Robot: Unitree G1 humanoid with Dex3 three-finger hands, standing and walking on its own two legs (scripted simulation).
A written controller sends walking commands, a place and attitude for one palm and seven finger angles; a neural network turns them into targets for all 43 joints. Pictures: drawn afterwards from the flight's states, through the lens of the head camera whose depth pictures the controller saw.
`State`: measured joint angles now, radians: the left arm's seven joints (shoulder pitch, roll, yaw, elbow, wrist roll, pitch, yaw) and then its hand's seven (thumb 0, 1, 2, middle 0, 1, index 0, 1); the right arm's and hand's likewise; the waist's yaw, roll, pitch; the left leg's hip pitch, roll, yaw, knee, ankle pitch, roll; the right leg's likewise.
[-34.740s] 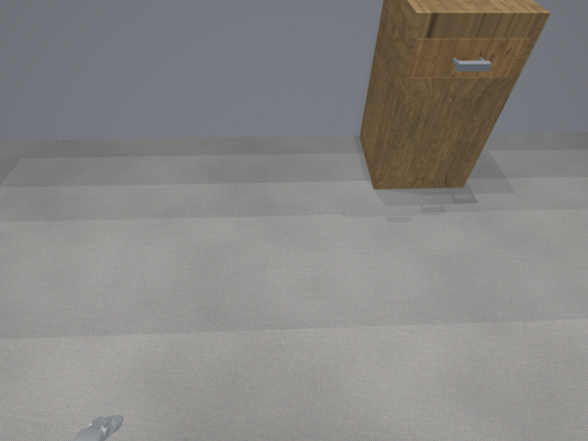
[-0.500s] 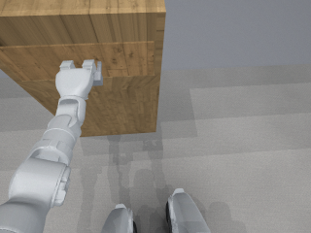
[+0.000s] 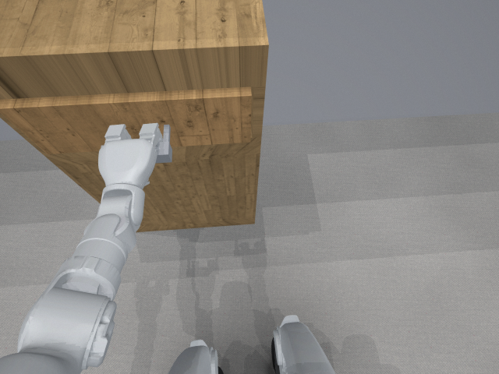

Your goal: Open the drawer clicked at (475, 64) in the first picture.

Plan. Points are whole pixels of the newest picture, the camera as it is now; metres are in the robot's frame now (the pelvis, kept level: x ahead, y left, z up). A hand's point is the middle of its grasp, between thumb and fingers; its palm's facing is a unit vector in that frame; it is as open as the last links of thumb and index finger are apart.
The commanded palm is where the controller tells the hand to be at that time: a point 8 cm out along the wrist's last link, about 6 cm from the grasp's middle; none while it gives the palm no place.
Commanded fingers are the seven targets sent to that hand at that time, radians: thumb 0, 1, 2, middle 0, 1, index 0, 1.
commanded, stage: pull the drawer open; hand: left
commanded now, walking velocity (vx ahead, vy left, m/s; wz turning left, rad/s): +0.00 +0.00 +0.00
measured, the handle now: (138, 142) +0.52 +0.17 -0.02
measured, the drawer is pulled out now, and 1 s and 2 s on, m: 0.02 0.11 0.22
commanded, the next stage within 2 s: none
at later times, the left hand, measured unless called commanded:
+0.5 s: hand (139, 195) +0.42 +0.17 -0.04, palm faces -0.03 -0.05 -1.00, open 6.1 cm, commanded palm +0.37 +0.18 +0.01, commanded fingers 0.00 0.90 0.90 -0.40 -1.35 -0.40 -1.35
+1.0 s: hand (136, 224) +0.37 +0.17 -0.04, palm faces -0.03 -0.04 -1.00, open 6.1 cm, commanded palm +0.32 +0.18 +0.01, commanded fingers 0.00 0.90 0.90 -0.40 -1.35 -0.40 -1.35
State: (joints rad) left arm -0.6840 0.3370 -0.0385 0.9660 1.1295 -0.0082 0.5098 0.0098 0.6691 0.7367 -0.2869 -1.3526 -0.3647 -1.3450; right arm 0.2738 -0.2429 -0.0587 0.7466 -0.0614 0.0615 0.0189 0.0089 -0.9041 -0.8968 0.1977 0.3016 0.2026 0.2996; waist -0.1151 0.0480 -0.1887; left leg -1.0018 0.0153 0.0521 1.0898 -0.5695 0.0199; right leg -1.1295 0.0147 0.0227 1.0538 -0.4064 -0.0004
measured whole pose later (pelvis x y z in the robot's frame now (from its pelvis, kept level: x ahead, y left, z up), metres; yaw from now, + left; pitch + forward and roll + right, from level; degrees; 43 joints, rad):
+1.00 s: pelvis +0.00 +0.00 +0.02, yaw +0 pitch +22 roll +0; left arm -0.30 0.24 -0.13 0.68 1.16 0.06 0.57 0.00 0.67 0.75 -0.29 -1.35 -0.36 -1.35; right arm 0.19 -0.22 -0.06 0.69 -0.04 0.08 0.00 0.01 -0.90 -0.90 0.20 0.30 0.20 0.30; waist -0.05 0.03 -0.18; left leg -0.84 0.01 0.05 1.02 -0.56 0.01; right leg -0.98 0.02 0.03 1.00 -0.40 -0.01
